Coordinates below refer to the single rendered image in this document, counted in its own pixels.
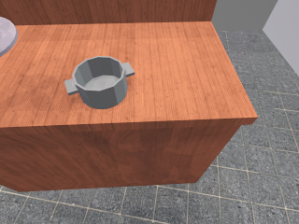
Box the pot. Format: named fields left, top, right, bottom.
left=64, top=56, right=135, bottom=109

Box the lid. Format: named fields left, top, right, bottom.
left=0, top=17, right=18, bottom=57

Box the table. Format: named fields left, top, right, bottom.
left=0, top=0, right=258, bottom=192

